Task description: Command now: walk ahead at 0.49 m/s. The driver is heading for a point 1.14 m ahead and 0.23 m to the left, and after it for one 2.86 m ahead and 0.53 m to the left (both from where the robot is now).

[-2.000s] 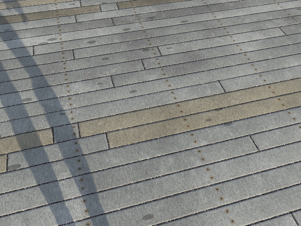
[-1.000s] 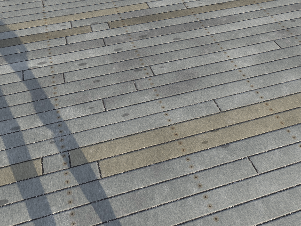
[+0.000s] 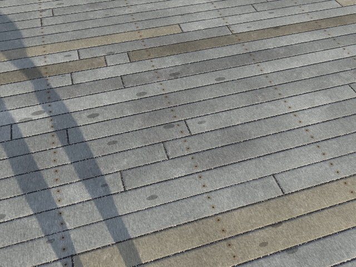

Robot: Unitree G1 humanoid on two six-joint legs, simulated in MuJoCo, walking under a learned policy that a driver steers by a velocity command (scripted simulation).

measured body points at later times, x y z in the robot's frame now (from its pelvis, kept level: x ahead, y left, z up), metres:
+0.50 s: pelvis +0.29 -0.06 -0.01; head +0.32 -0.08 +0.44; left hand +0.41 +0.20 -0.12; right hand +0.32 -0.33 -0.15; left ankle +0.19 +0.08 -0.65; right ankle +0.35 -0.15 -0.74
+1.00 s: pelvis +0.57 +0.02 -0.02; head +0.61 +0.04 +0.43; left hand +0.54 +0.30 -0.16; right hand +0.80 -0.19 -0.13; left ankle +0.62 +0.10 -0.74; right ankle +0.44 -0.16 -0.64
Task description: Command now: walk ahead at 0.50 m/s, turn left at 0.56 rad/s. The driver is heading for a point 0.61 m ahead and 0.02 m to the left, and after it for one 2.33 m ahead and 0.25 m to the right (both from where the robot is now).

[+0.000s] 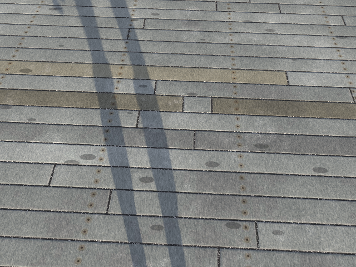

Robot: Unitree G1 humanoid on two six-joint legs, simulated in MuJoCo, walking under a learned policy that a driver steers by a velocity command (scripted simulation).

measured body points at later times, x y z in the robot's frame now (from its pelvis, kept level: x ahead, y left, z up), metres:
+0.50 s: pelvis +0.30 -0.04 +0.01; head +0.32 -0.03 +0.46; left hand +0.41 +0.25 -0.09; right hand +0.40 -0.30 -0.12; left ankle +0.13 +0.06 -0.64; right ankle +0.39 -0.12 -0.72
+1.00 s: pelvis +0.50 +0.04 +0.01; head +0.54 +0.06 +0.46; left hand +0.52 +0.33 -0.13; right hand +0.73 -0.18 -0.07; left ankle +0.58 +0.16 -0.72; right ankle +0.43 -0.10 -0.64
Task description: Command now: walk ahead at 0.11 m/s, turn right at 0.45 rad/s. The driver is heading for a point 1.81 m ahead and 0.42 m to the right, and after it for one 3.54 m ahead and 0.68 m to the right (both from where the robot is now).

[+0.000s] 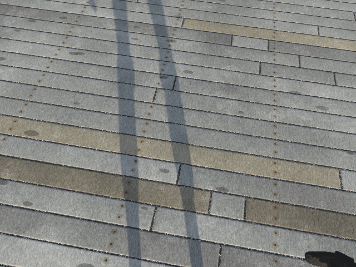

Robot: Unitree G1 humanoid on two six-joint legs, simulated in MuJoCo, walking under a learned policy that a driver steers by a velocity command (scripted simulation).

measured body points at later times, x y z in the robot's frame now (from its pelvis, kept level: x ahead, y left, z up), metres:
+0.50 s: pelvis +0.02 -0.04 +0.01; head +0.05 -0.08 +0.46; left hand +0.23 +0.21 -0.07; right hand +0.09 -0.36 -0.11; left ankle +0.08 +0.12 -0.65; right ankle +0.02 -0.13 -0.73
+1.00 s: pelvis +0.06 -0.02 +0.00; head +0.06 -0.02 +0.45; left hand +0.28 +0.18 -0.10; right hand +0.07 -0.31 -0.11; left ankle +0.09 +0.10 -0.73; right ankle -0.01 -0.12 -0.73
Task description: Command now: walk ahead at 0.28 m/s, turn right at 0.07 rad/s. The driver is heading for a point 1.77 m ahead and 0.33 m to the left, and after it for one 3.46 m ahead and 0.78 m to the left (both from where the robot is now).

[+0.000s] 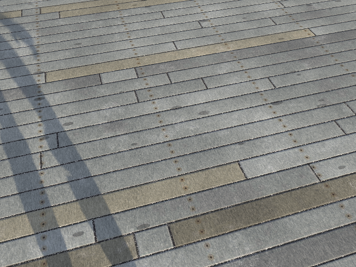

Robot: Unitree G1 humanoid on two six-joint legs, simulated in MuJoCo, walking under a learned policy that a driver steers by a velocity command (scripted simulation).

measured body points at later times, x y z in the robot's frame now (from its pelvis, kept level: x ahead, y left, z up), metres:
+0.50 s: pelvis +0.19 +0.06 -0.01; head +0.22 +0.07 +0.44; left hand +0.21 +0.34 -0.14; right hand +0.39 -0.20 -0.09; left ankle +0.27 +0.15 -0.73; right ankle +0.03 -0.10 -0.65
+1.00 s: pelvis +0.47 +0.03 -0.01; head +0.51 +0.03 +0.44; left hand +0.71 +0.26 -0.08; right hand +0.45 -0.25 -0.14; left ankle +0.28 +0.15 -0.71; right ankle +0.59 -0.07 -0.73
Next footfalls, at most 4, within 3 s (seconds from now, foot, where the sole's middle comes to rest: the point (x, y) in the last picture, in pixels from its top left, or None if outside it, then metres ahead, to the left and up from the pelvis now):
0.42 left None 0.31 0.15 -0.77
0.98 right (204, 241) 0.63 -0.07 -0.77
1.48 left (144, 180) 0.92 0.18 -0.77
2.04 right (194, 130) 1.22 -0.05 -0.77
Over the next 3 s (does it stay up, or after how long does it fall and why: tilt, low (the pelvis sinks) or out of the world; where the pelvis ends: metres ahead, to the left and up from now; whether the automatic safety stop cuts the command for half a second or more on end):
stays up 1.55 0.22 0.01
